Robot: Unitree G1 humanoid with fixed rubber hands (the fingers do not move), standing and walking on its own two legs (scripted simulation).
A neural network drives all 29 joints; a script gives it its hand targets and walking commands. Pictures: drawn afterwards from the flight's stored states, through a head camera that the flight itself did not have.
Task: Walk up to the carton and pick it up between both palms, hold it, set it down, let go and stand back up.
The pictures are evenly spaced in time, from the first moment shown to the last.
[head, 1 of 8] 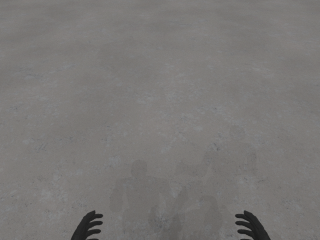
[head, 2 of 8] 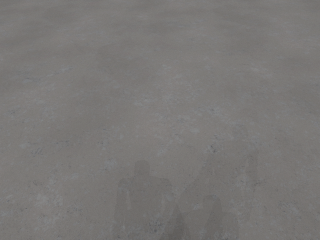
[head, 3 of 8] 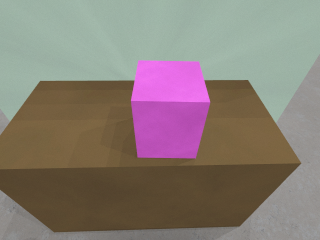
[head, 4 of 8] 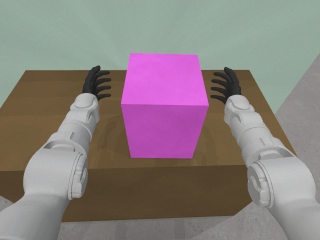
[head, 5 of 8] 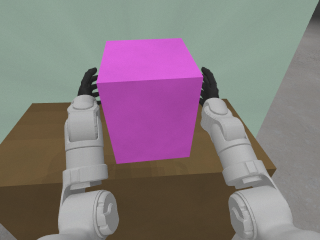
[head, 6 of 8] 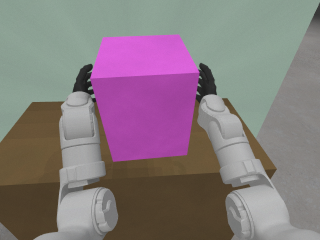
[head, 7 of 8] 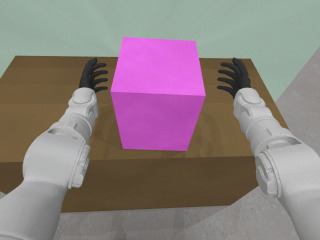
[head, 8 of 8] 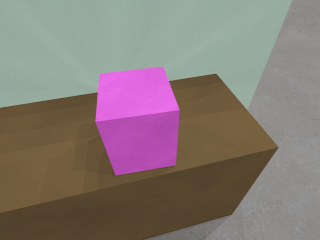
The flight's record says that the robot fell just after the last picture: no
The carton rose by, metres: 0.20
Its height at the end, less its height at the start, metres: +0.00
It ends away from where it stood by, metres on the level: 0.02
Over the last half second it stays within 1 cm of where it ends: yes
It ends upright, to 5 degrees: yes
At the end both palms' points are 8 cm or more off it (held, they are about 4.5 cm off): yes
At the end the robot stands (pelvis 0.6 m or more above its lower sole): yes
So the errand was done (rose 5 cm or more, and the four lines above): yes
